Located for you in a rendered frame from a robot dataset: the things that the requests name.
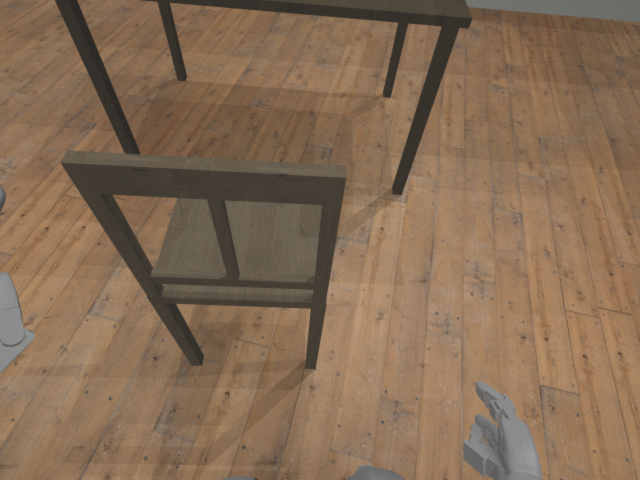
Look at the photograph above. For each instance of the right robot hand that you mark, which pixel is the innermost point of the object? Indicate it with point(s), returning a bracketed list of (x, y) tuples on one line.
[(511, 447)]

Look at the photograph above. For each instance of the right robot shin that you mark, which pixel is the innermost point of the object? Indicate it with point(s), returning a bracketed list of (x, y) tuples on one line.
[(364, 466)]

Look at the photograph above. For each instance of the left robot hand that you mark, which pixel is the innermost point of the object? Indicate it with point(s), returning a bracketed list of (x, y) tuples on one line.
[(14, 338)]

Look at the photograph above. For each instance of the chair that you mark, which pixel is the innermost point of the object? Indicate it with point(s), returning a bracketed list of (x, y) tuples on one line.
[(242, 232)]

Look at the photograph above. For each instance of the table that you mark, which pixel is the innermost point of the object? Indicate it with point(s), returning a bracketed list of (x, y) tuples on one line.
[(450, 14)]

